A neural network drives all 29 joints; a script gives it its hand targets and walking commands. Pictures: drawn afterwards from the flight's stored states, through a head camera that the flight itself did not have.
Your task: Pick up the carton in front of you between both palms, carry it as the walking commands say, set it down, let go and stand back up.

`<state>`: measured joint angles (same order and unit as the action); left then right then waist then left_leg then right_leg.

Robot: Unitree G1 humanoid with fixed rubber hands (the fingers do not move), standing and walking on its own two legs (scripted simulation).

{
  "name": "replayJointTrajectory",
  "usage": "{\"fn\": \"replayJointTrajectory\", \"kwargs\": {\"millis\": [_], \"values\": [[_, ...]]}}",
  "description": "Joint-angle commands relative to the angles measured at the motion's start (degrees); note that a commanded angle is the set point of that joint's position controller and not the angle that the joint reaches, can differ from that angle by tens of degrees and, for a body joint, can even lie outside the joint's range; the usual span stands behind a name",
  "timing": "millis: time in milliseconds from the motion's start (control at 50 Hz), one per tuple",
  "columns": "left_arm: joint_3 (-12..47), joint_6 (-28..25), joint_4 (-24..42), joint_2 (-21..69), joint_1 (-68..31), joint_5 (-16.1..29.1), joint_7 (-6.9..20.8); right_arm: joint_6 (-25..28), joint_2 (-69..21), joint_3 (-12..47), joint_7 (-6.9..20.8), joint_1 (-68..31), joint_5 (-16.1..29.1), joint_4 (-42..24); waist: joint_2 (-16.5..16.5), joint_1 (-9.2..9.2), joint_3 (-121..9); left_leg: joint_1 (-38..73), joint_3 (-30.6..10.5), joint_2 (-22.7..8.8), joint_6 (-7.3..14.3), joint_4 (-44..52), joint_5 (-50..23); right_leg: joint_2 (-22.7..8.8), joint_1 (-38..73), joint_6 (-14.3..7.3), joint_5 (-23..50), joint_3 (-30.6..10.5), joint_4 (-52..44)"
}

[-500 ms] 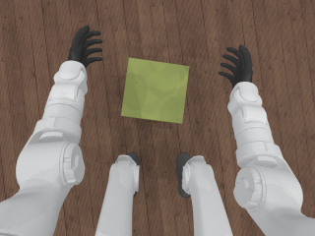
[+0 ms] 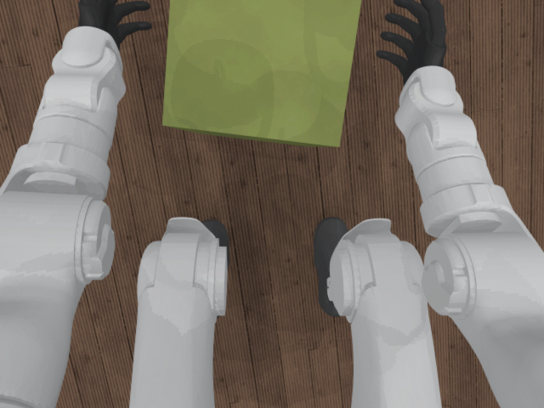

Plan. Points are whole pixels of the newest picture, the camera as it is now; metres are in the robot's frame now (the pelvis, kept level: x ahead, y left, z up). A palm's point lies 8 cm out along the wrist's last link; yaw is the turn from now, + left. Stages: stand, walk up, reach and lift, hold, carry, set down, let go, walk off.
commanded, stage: reach and lift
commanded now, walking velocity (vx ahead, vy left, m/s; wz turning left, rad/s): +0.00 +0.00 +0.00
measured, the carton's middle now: (260, 71) +0.52 +0.04 -0.28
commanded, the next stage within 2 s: none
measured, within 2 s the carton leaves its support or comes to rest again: leaves its support in 0.94 s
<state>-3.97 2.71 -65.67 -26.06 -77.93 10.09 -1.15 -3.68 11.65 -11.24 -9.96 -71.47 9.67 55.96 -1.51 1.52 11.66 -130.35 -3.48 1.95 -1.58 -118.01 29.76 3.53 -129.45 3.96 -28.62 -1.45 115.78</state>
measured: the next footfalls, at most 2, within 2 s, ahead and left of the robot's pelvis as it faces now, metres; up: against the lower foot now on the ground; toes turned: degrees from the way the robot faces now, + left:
none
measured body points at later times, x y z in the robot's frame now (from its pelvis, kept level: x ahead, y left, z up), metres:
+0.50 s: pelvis +0.01 +0.00 -0.03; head +0.37 +0.04 +0.23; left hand +0.54 +0.21 -0.22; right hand +0.54 -0.15 -0.21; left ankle +0.11 +0.12 -0.37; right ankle +0.13 -0.13 -0.37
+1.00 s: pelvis +0.01 +0.00 -0.04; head +0.36 +0.04 +0.24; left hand +0.55 +0.18 -0.21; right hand +0.55 -0.12 -0.19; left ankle +0.11 +0.13 -0.37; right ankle +0.13 -0.13 -0.37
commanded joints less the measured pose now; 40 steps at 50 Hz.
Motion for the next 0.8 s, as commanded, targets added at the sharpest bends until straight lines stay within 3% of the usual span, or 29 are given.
{"fn": "replayJointTrajectory", "kwargs": {"millis": [0, 60, 120, 180, 260, 360, 480, 620, 660, 740, 780], "values": [[0.4, -1.9, 1.5, -7.5, -15.8, 0.7, -0.4, 2.1, 6.7, 0.0, 0.2, -14.0, 0.7, -1.0, 5.0, -0.42, -59.1, 31.2, 2.7, -2.8, 0.5, 9.0, -6.4, -1.4, 30.9, -0.1, 7.3, 5.2, -5.1], [1.8, -2.9, 2.1, -8.6, -18.6, 1.9, -1.1, 3.4, 8.0, 1.3, 0.0, -16.7, 2.4, -0.5, 5.2, -0.58, -61.8, 33.4, 2.4, -3.0, 0.4, 6.5, -9.3, -1.6, 32.2, 0.0, 10.1, 5.1, -2.6], [3.0, -3.9, 4.4, -9.1, -20.5, 3.1, -2.0, 4.1, 5.9, 5.3, 0.1, -17.2, 6.5, 0.6, 5.5, -2.93, -64.8, 35.2, 3.0, -2.8, 0.6, 5.3, -11.8, -1.2, 33.1, 0.1, 12.1, 5.2, -0.8], [2.9, -4.2, 4.7, -7.9, -19.2, 3.0, -2.5, 4.4, 6.1, 6.7, 0.7, -17.1, 7.8, 2.0, 6.1, -3.98, -63.2, 37.4, 2.8, -2.6, 0.3, 4.0, -15.8, -0.6, 29.7, 0.1, 14.1, 5.5, 0.6], [3.4, -4.2, 5.6, -5.5, -15.8, 3.1, -3.1, 4.9, 6.9, 6.6, 0.4, -14.2, 7.5, 1.1, 5.8, -2.98, -66.4, 40.8, 3.0, -2.0, 0.2, 2.7, -20.2, -0.1, 30.1, 0.1, 16.8, 6.0, 1.0], [3.7, -3.9, 3.5, -2.8, -13.6, 3.0, -2.6, 5.2, 6.3, 4.4, 0.2, -11.6, 5.0, 3.9, 5.6, -1.23, -60.3, 36.1, 2.6, -1.7, -0.2, 3.3, -17.0, 0.0, 26.3, -0.1, 14.0, 5.8, 0.3], [3.4, -4.3, 2.7, -2.6, -14.6, 2.4, -2.7, 5.6, 5.1, 4.8, 0.1, -13.7, 4.7, 3.3, 5.1, -2.03, -58.6, 32.5, 2.6, -1.7, 0.1, 4.3, -14.4, 0.1, 27.0, -0.3, 12.8, 5.1, -0.2], [6.2, -4.9, 1.4, 3.7, -19.3, 2.7, -3.2, 5.9, -2.1, 8.3, -0.2, -18.4, 5.8, 3.5, 4.0, -3.08, -58.7, 31.7, 3.0, -0.9, 0.8, 5.2, -12.1, 1.3, 29.4, -0.4, 11.6, 4.7, -1.1], [6.7, -5.0, 0.3, 6.3, -19.9, 2.3, -3.2, 6.1, -3.6, 7.5, -0.6, -18.4, 4.2, 4.8, 3.9, -2.26, -57.8, 31.3, 2.9, -0.5, 0.7, 5.5, -11.5, 1.7, 29.8, -0.5, 11.1, 4.9, -1.4], [14.3, -4.3, 3.6, 34.3, -32.6, 3.1, 2.1, 5.2, -30.7, 12.6, 5.1, -31.7, 2.6, 3.4, 3.6, -2.21, -58.6, 30.1, 2.9, 1.6, 1.3, 4.6, -13.5, 3.8, 27.9, -0.8, 12.2, 5.1, -0.3], [13.8, -2.9, 4.7, 44.5, -35.1, 1.1, 4.9, 3.9, -39.5, 12.2, 8.2, -36.3, 0.2, 1.8, 2.7, -2.28, -56.8, 28.4, 3.5, 2.7, 1.4, 4.4, -12.2, 4.7, 26.7, -0.9, 10.4, 5.5, 0.1]]}}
